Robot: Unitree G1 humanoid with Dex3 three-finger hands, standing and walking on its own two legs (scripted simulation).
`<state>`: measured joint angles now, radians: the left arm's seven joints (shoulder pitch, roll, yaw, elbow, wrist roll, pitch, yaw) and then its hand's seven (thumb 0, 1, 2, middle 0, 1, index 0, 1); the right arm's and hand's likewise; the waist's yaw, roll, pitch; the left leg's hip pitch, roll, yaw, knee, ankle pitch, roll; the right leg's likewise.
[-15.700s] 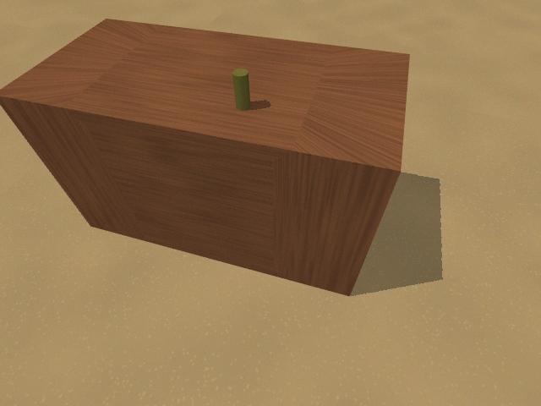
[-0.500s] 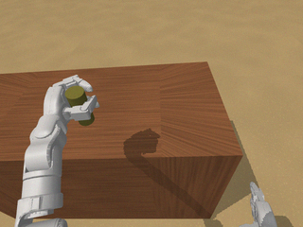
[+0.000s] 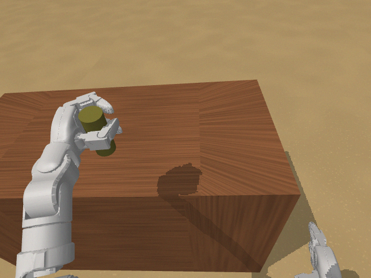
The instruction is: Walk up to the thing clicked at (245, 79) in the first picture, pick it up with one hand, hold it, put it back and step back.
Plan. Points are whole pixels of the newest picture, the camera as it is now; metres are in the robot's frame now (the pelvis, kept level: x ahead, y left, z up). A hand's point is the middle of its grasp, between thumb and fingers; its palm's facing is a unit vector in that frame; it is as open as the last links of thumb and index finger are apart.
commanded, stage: hold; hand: left
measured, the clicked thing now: (99, 132) +0.35 +0.18 +0.19
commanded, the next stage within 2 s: none
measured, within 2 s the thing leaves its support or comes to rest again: neither
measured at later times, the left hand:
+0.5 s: hand (109, 129) +0.34 +0.15 +0.20, palm faces +0.01 -1.00 -0.02, open 5.5 cm
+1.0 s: hand (107, 128) +0.34 +0.16 +0.20, palm faces +0.01 -1.00 -0.03, open 5.5 cm
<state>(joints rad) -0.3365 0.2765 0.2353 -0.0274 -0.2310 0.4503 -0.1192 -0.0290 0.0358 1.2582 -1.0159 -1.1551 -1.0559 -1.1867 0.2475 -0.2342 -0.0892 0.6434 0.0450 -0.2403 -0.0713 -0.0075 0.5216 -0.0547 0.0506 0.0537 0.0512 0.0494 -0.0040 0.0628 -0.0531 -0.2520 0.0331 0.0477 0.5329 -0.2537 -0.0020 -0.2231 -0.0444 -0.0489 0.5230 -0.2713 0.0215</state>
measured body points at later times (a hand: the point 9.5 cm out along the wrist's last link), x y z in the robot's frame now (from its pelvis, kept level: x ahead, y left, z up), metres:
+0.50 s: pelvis +0.01 -0.01 +0.00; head -0.02 -0.03 +0.45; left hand +0.33 +0.21 +0.21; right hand +0.17 -0.26 -0.08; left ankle +0.02 +0.12 -0.73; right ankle +0.01 -0.13 -0.73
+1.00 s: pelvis +0.01 +0.00 +0.00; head -0.02 -0.03 +0.45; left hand +0.34 +0.21 +0.21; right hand +0.18 -0.26 -0.07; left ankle +0.02 +0.12 -0.73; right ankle +0.01 -0.13 -0.73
